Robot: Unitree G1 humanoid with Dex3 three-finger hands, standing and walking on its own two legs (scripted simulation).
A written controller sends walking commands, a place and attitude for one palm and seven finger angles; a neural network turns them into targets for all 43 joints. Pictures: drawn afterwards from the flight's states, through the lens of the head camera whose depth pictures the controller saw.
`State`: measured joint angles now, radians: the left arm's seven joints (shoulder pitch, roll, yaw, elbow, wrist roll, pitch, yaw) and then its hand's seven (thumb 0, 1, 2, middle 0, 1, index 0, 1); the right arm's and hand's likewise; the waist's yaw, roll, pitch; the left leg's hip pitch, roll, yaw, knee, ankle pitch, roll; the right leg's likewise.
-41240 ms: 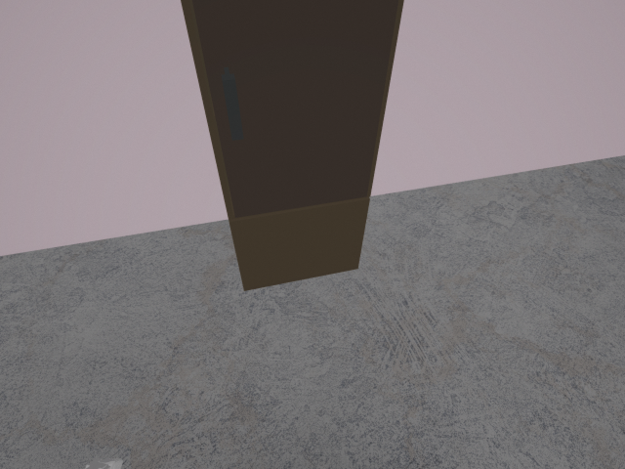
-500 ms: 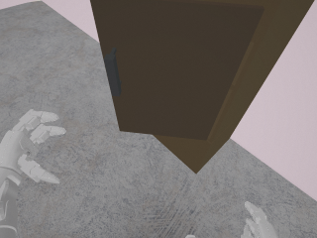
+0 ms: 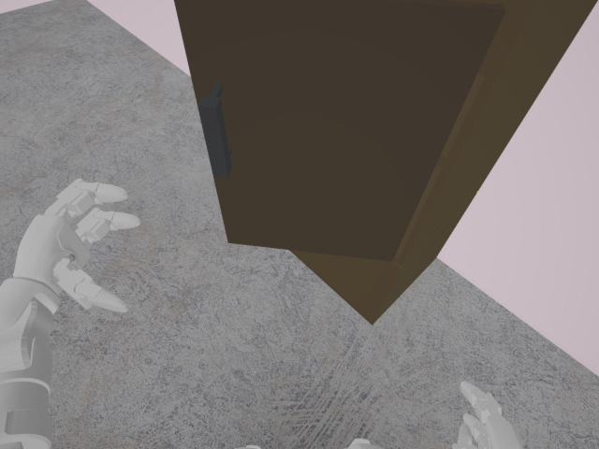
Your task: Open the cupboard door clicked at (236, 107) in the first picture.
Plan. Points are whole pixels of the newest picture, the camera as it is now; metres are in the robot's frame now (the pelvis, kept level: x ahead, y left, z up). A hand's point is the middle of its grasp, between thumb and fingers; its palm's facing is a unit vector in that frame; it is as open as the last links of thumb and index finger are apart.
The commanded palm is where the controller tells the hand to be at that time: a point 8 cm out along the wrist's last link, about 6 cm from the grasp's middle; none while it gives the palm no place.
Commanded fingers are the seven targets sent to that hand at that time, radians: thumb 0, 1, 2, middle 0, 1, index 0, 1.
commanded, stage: move the hooked fingers beside the handle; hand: left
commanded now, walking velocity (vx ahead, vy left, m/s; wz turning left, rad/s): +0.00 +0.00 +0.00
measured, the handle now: (220, 131) +0.58 +0.17 +0.08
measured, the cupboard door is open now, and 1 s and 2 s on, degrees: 40 40 40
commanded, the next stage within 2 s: none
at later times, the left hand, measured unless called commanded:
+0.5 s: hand (134, 202) +0.41 +0.26 +0.09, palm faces -0.06 -1.00 -0.01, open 13.9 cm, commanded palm +0.39 +0.30 +0.08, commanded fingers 0.00 -0.50 0.30 -0.30 -1.20 -0.30 -1.20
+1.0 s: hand (157, 164) +0.48 +0.25 +0.09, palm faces -0.06 -1.00 -0.02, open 13.9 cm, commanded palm +0.47 +0.29 +0.08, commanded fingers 0.00 -0.50 0.30 -0.30 -1.20 -0.30 -1.20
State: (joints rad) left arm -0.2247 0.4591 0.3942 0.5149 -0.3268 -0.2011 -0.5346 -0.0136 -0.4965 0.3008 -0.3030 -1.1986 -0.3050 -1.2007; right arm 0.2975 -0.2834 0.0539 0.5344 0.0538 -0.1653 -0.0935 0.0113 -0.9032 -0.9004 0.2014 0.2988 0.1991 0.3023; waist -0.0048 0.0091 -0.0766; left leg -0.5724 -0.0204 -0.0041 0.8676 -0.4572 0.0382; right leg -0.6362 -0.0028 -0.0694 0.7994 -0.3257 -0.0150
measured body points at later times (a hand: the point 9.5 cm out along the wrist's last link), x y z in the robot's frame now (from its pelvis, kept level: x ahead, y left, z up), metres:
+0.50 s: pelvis +0.00 +0.00 +0.00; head +0.07 +0.01 +0.44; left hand +0.40 +0.31 +0.09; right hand +0.08 -0.27 -0.10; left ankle -0.02 +0.09 -0.70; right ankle +0.04 -0.12 -0.70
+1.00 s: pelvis +0.00 +0.00 -0.01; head +0.11 +0.02 +0.42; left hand +0.48 +0.30 +0.09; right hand +0.02 -0.27 -0.12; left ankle -0.02 +0.09 -0.70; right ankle +0.04 -0.12 -0.70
